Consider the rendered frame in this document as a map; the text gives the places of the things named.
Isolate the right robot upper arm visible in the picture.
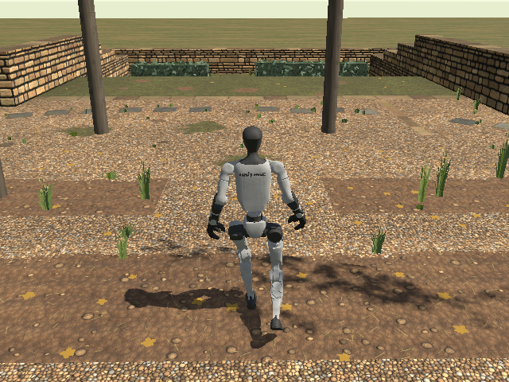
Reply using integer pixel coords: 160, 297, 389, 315
270, 160, 294, 204

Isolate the left robot upper arm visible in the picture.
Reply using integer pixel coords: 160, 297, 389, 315
215, 161, 236, 205

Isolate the robot left hand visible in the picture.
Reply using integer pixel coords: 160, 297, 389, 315
207, 223, 225, 240

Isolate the right robot forearm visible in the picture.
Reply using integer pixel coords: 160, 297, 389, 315
287, 191, 304, 218

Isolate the robot head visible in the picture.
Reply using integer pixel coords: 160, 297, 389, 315
239, 126, 266, 165

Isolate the robot right hand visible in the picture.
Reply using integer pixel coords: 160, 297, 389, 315
288, 212, 306, 230

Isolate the left robot forearm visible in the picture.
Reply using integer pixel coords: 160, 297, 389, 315
208, 193, 223, 225

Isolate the right robot thigh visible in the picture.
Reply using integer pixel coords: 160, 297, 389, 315
266, 222, 283, 282

